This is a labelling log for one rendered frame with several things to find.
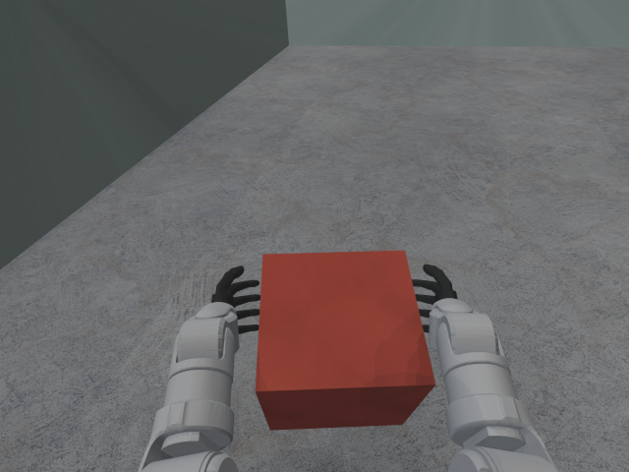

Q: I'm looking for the robot right upper arm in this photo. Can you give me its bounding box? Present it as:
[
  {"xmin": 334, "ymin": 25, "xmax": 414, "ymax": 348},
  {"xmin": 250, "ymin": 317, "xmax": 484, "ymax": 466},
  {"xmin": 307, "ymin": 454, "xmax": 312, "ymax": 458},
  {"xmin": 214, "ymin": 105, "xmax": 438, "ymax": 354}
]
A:
[{"xmin": 448, "ymin": 445, "xmax": 557, "ymax": 472}]

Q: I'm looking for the robot left upper arm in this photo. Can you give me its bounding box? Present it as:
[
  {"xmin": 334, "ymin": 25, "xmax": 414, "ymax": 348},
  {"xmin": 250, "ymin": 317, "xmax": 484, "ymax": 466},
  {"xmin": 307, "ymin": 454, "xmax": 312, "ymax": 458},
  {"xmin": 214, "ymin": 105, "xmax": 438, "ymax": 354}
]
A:
[{"xmin": 142, "ymin": 450, "xmax": 239, "ymax": 472}]

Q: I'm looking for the left robot forearm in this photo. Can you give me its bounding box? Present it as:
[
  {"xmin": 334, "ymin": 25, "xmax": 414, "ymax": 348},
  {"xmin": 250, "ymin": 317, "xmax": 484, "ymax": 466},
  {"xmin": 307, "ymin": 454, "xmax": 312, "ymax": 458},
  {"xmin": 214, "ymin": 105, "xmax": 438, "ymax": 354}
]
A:
[{"xmin": 138, "ymin": 302, "xmax": 240, "ymax": 472}]

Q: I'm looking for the robot right hand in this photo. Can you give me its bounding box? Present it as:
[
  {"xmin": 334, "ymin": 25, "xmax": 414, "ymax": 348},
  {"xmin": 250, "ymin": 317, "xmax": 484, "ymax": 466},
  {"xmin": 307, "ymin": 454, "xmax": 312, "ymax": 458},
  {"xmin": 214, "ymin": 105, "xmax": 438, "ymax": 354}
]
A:
[{"xmin": 412, "ymin": 265, "xmax": 457, "ymax": 333}]

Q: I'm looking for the right robot forearm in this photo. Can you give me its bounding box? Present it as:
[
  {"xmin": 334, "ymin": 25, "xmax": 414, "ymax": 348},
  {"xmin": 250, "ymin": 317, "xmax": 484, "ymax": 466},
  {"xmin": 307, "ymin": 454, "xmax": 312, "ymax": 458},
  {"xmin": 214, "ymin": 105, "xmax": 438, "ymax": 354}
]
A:
[{"xmin": 429, "ymin": 298, "xmax": 559, "ymax": 472}]

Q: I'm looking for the robot left hand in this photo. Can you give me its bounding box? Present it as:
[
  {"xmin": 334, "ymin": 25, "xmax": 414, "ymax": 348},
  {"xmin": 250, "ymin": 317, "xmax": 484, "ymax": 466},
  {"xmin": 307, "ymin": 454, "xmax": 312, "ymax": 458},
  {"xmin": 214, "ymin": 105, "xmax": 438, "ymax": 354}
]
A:
[{"xmin": 211, "ymin": 265, "xmax": 260, "ymax": 334}]

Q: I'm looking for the carton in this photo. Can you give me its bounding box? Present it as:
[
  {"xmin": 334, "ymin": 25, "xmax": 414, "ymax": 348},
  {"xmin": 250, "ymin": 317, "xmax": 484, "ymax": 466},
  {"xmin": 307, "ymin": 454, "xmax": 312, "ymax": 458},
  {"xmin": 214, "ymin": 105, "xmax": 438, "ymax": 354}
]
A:
[{"xmin": 256, "ymin": 251, "xmax": 435, "ymax": 431}]

